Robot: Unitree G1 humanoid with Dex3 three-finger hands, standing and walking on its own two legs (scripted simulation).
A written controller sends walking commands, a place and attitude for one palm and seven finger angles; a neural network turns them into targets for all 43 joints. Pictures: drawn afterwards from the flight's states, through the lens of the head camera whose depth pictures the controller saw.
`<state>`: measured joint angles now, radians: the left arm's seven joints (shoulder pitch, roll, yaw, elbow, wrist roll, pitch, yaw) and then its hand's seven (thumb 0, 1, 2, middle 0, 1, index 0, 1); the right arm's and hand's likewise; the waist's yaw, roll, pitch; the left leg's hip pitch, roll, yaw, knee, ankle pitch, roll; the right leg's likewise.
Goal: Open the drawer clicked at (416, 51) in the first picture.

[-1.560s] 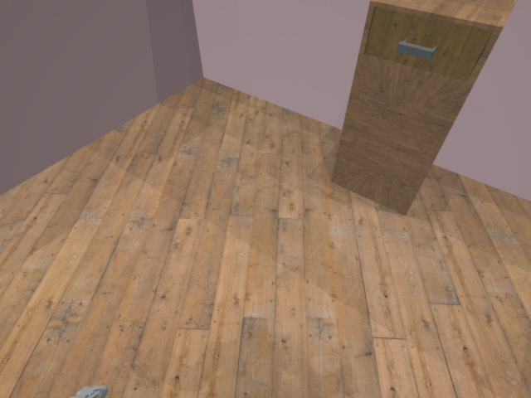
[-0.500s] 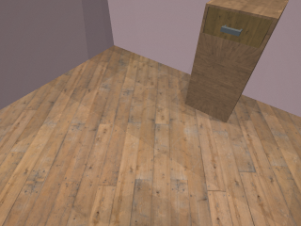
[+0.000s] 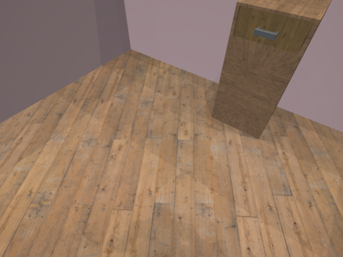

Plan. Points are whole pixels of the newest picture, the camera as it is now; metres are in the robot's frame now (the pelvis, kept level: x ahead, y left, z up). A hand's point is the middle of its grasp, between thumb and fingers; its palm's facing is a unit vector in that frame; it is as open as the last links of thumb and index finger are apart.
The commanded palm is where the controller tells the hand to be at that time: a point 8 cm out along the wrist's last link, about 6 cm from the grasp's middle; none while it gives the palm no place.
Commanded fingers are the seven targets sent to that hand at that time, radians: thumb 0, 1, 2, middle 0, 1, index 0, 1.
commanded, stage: walk to a spot facing it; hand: left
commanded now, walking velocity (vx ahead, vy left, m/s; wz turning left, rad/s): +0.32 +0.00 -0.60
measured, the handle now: (266, 32) +1.19 -0.43 +0.01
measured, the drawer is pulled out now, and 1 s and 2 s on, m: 0.00 0.00 0.00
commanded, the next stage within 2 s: turn to face it in 1.26 s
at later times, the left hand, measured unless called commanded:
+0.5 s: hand out of the picture +0.08 +0.14 -0.17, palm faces -0.11 -0.98 -0.18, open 7.4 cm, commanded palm none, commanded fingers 0.00 0.90 0.90 -0.20 -0.30 -0.20 -0.30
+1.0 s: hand (133, 163) +0.46 +0.17 -0.18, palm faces -0.35 -0.92 -0.19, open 7.4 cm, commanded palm none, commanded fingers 0.00 0.90 0.90 -0.20 -0.30 -0.20 -0.30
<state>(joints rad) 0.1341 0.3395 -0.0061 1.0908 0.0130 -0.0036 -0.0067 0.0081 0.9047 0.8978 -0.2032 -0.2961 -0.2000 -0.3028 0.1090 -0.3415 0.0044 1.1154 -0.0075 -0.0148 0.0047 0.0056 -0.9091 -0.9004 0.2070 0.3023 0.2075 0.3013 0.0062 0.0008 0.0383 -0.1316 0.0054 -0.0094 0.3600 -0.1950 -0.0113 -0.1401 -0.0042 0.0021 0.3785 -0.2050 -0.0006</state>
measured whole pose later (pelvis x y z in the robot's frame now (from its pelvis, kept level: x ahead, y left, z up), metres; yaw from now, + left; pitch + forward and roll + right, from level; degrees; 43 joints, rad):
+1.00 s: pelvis +0.31 +0.01 -0.01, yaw -26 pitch -1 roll -1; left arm 0.22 0.23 0.11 0.96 0.04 0.02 -0.03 0.01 0.91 0.90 -0.19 -0.29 -0.19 -0.30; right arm 0.25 -0.17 -0.06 1.01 -0.02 -0.09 -0.03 -0.02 -0.95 -0.90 0.21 0.30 0.21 0.30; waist 0.02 -0.05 0.04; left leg -0.19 0.06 0.30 0.45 -0.25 0.07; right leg -0.62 -0.08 -0.04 1.23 -0.20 0.01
